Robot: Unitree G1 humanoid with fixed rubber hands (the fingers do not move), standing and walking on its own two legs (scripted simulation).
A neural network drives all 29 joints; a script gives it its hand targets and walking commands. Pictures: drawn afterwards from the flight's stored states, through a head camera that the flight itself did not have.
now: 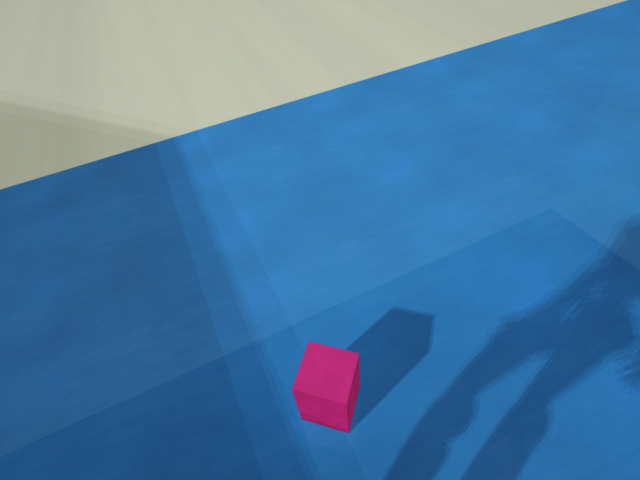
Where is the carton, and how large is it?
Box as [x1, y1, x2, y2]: [292, 342, 359, 432]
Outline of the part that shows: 308,342 292,387 301,418 348,432 359,387 358,353 313,342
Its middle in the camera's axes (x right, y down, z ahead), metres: +0.03 +0.44 +1.15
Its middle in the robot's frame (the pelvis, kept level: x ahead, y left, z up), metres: +0.53 +0.06 -0.67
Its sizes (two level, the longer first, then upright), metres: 0.151 0.147 0.232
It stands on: the floor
